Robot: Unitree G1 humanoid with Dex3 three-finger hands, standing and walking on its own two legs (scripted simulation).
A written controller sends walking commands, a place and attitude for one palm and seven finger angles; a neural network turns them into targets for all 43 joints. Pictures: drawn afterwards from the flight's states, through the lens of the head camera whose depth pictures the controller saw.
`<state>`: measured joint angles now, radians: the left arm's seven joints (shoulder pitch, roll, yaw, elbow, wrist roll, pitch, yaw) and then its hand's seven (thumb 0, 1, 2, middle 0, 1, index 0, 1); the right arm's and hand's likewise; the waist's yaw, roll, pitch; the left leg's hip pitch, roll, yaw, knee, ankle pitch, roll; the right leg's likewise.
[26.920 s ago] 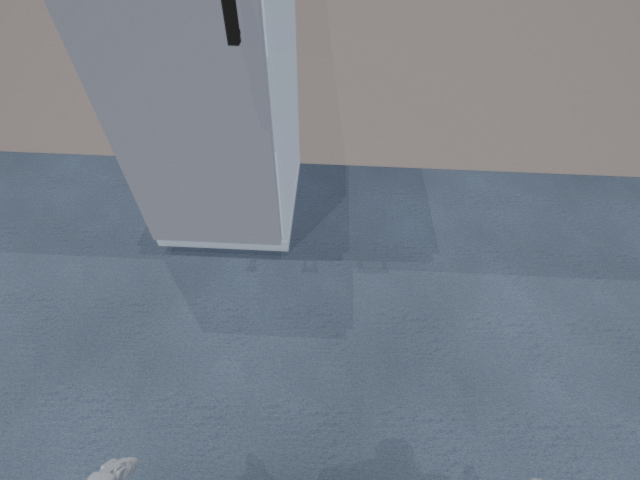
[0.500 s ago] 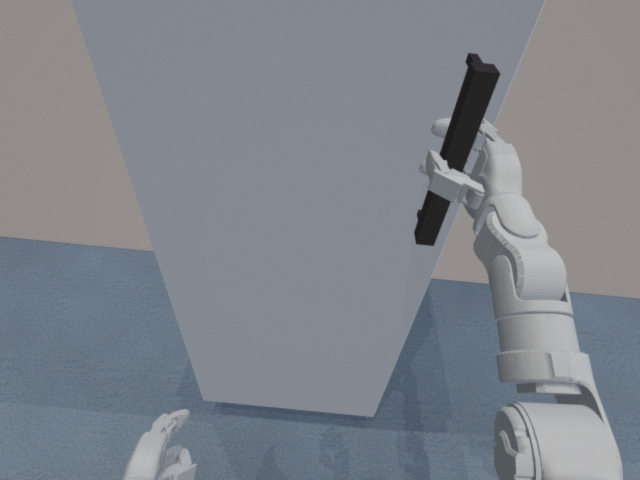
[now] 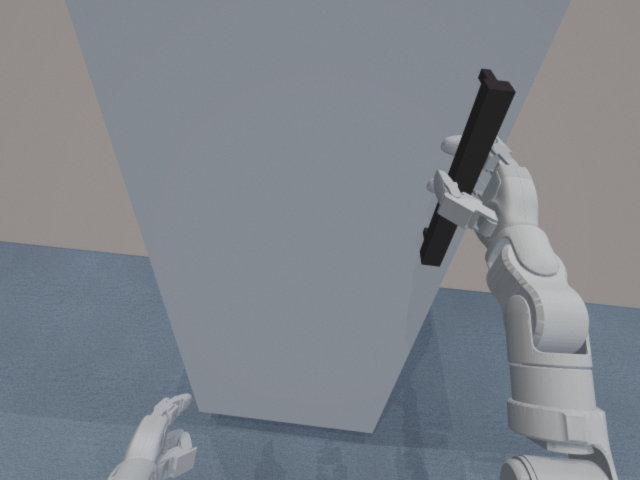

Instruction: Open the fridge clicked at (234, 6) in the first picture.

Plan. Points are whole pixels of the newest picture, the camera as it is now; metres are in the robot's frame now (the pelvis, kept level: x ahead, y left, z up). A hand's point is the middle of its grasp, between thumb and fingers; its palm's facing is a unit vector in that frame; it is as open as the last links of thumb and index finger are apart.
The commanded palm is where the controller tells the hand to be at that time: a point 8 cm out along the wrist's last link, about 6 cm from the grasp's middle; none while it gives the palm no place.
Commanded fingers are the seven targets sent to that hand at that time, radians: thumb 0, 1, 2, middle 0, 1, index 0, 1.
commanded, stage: pull the door a little, standing still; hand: right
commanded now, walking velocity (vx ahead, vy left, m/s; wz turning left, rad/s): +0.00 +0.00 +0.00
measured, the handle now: (454, 177) +0.42 -0.13 +0.22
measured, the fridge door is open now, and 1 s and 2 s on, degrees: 1 23 49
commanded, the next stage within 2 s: walk backward, drawing the door open in 0.26 s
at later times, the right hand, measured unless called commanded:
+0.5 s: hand (447, 259) +0.28 -0.09 +0.22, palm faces -0.05 +0.99 -0.15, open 7.4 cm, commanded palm +0.26 -0.14 +0.23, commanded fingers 0.00 -0.90 -0.90 0.45 1.40 0.45 1.40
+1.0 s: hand (420, 335) +0.20 -0.06 +0.20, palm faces +0.00 +0.97 -0.24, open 8.1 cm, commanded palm +0.17 -0.11 +0.22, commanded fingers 0.00 -0.90 -0.90 0.45 1.40 0.45 1.40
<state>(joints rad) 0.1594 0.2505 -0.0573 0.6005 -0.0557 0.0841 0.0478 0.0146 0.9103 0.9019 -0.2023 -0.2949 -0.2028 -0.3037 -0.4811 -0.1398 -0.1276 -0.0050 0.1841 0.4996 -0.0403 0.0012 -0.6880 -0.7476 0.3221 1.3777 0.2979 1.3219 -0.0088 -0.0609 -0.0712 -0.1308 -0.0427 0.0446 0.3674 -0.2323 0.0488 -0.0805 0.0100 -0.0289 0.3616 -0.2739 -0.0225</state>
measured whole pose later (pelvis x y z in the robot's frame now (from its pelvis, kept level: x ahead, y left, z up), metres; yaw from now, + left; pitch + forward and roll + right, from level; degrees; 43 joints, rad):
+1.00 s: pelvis -0.11 +0.03 -0.01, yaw -7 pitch +2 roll +0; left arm 0.18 0.19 -0.01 0.57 0.01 0.01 0.05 0.02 0.91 0.90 -0.20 -0.29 -0.20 -0.30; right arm -0.16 -0.21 0.07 -0.45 -0.02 0.04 -0.07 -0.12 -0.63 -0.71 0.38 1.32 0.06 1.04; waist 0.08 -0.04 0.08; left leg -0.38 -0.01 0.18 0.46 -0.12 0.10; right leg -0.31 -0.01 -0.02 0.66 -0.33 -0.01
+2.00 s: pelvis -0.03 +0.41 -0.02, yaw -48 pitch -1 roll -1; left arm 0.05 0.18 0.02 0.64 -0.02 -0.05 0.03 0.02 0.91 0.90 -0.21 -0.30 -0.21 -0.30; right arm -0.07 -0.19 -0.10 -0.54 0.06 -0.06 -0.08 -0.14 -0.61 -0.84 0.56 1.40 0.04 1.23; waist 0.03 -0.04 0.21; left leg -0.34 0.06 0.09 0.62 -0.27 0.01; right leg -0.49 -0.03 0.05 1.20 -0.58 0.03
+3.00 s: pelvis +0.14 +0.68 -0.01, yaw -78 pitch +0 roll -1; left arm 0.12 0.30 0.00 0.63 -0.02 -0.03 0.07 0.01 0.91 0.90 -0.20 -0.29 -0.20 -0.30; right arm -0.57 -0.37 -0.14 0.33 0.05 -0.14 -0.09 -0.10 -0.55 -0.82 0.47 1.43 0.34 1.36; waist 0.00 0.04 0.03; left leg -0.42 0.11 0.19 0.51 -0.21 0.01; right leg -0.16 0.01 -0.07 0.45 -0.35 -0.05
